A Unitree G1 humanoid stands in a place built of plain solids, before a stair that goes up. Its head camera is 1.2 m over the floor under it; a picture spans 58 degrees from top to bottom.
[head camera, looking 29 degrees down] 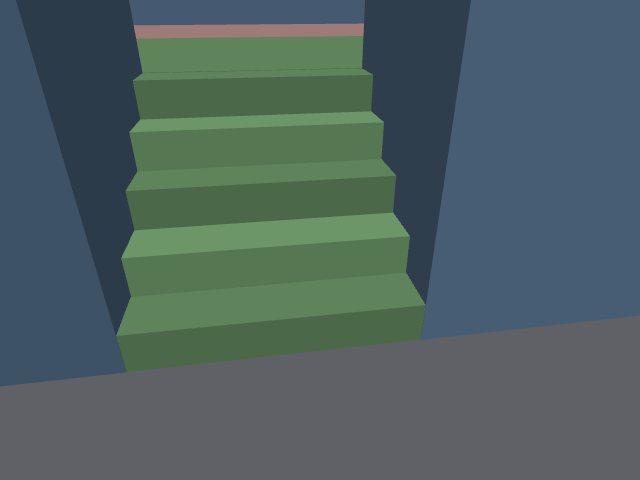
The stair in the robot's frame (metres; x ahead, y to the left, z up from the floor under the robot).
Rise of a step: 0.18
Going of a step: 0.23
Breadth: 1.15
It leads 9 degrees to the left of straight ahead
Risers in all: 5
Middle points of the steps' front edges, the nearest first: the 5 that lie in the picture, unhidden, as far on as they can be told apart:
1.24 0.15 0.18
1.48 0.19 0.35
1.71 0.22 0.53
1.94 0.26 0.70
2.17 0.30 0.88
